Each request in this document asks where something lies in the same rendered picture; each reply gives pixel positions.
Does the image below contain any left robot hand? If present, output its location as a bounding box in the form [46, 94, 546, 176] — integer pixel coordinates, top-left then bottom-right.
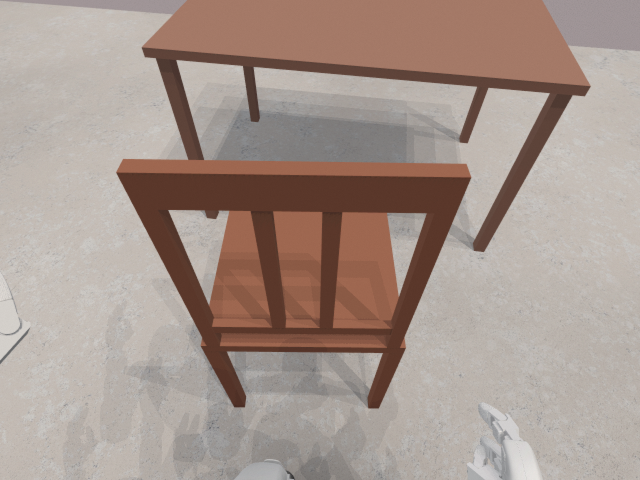
[0, 271, 31, 364]

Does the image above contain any table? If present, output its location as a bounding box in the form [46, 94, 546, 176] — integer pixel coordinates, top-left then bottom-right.
[142, 0, 591, 252]

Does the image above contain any right robot hand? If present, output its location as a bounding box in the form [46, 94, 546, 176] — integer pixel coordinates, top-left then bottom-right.
[467, 402, 543, 480]

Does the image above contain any chair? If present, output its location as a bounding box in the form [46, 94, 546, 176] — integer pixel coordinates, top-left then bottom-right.
[116, 159, 471, 409]

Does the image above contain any robot left shin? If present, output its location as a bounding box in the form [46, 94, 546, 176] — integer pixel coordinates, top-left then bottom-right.
[264, 459, 287, 473]

